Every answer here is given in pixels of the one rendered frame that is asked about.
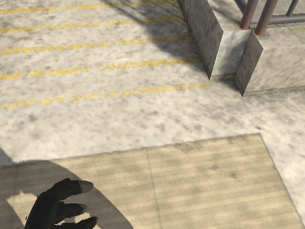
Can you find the robot left hand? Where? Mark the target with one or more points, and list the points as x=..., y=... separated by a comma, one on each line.
x=48, y=210

